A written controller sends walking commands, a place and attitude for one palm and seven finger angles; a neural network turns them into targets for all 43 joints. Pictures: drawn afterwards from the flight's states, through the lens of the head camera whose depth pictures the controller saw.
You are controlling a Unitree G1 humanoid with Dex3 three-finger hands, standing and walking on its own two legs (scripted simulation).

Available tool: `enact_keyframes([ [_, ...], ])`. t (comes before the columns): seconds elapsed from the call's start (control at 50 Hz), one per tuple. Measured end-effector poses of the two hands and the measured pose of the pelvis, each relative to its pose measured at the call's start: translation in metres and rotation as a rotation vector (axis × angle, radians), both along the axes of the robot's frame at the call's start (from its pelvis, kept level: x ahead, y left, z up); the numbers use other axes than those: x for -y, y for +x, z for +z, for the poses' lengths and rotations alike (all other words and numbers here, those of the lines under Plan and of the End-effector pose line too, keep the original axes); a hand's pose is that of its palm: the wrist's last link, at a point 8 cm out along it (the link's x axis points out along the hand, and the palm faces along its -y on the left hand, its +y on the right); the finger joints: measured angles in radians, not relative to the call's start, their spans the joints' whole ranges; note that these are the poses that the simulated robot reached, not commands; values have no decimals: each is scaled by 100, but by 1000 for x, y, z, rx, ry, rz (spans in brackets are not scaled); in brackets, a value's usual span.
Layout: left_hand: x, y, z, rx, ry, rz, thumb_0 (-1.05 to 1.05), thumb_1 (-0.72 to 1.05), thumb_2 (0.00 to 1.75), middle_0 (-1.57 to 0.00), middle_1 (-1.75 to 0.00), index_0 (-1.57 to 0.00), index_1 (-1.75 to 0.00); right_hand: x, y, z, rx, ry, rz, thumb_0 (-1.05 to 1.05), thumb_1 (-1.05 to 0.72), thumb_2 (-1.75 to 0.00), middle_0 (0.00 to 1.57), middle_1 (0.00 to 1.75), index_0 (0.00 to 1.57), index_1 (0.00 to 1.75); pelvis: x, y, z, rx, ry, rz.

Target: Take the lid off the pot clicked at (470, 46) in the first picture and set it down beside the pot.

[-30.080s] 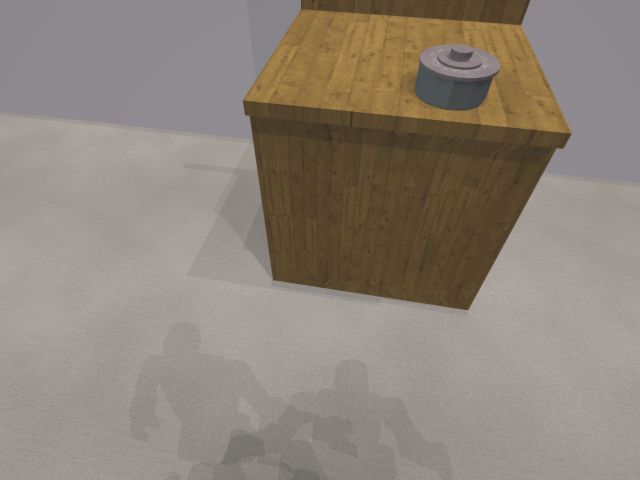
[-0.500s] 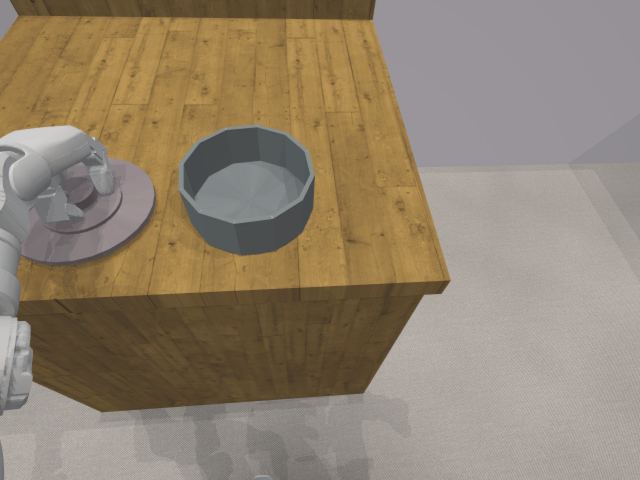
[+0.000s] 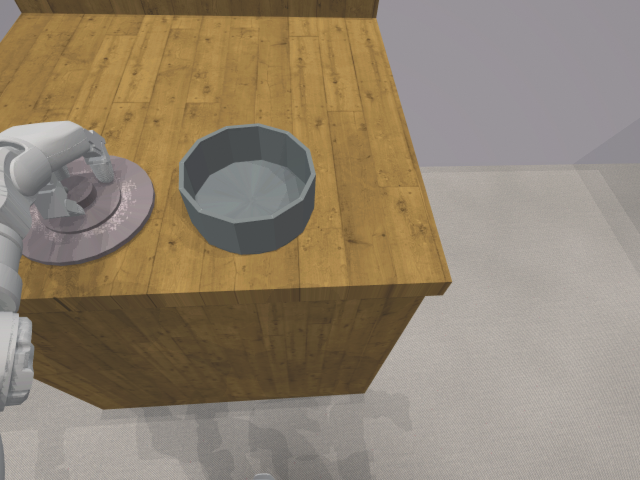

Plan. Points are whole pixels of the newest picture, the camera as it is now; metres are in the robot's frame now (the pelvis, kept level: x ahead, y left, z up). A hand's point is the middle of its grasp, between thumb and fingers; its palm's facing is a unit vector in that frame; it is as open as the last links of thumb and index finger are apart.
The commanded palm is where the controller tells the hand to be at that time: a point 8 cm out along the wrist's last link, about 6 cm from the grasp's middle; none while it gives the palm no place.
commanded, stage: open the fingers wide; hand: left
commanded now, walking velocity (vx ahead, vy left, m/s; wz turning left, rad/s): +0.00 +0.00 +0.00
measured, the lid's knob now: (74, 193) +0.47 +0.32 +0.06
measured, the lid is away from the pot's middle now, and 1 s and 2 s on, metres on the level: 0.23 0.23 0.23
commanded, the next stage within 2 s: raise the empty hand in 0.46 s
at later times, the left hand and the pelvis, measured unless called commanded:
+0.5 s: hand (58, 193) +0.44 +0.31 +0.09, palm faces -0.42 -0.10 -0.90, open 11.0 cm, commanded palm +0.46 +0.31 +0.15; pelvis +0.00 +0.00 +0.00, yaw +0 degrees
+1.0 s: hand (41, 161) +0.45 +0.31 +0.13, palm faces -0.36 -0.09 -0.93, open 11.1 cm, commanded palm +0.46 +0.31 +0.20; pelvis +0.00 +0.01 +0.00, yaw +0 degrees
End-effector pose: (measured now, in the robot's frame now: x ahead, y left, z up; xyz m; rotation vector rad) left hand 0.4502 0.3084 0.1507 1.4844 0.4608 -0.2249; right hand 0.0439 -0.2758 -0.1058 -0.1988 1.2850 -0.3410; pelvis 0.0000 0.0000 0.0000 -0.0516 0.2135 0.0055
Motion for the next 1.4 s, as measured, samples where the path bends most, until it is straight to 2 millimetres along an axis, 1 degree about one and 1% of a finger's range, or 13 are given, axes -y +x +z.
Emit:
enact_keyframes([
  [0.16, -2, 2, -3, -5, -1, 6, 0, 7, 79, -48, -84, -50, -85, -2, -4, -1, -22, 10, -12, 0, -90, -89, 21, 30, 20, 30, -1, 2, 0, -4, 0, -3],
  [0.3, -5, 2, -2, 8, -10, 6, 0, -1, 76, -43, -80, -44, -80, -5, -2, -1, -21, 16, -12, 0, -90, -89, 21, 30, 20, 30, -2, 3, 0, -5, -2, -3],
  [0.52, -7, -3, -3, 2, -8, 0, 0, -6, 76, -42, -77, -41, -77, -9, 5, -1, -6, 18, 4, 0, -90, -89, 21, 30, 20, 30, -5, 1, 0, -1, -4, 2],
  [0.64, -8, -2, -2, 7, -6, 1, 0, -6, 76, -42, -76, -42, -76, -10, 6, 0, 3, 12, 9, 0, -90, -89, 21, 30, 20, 30, -6, -1, 0, 0, -5, 3],
  [0.74, -6, 1, 11, 47, -9, -10, 0, -6, 77, -42, -76, -42, -76, -11, 4, 1, 4, 8, 10, 0, -90, -89, 21, 30, 20, 30, -8, 0, 1, 5, -5, 6],
  [0.82, -9, 3, 19, 45, 3, 14, 0, -7, 77, -42, -76, -42, -76, -13, 2, 2, 7, 17, 5, 0, -90, -89, 21, 30, 20, 30, -9, 0, 2, 10, -5, 5],
  [0.94, -7, 4, 34, 61, -1, 7, 0, -7, 77, -42, -76, -42, -76, -17, 1, 2, 10, 30, 3, 0, -90, -89, 21, 30, 20, 30, -11, 0, 3, 19, -3, 6],
  [1.16, -9, 3, 56, 78, 7, 24, 0, -7, 77, -42, -76, -42, -76, -22, 10, 4, 36, 48, 22, 0, -90, -89, 21, 30, 20, 30, -13, -1, 6, 36, 0, 11],
  [1.4, -13, 4, 81, 100, 19, 45, 0, -7, 77, -42, -76, -42, -76, -20, 18, 9, 54, 39, 42, 0, -90, -89, 21, 30, 20, 30, -12, 0, 8, 44, 2, 19],
])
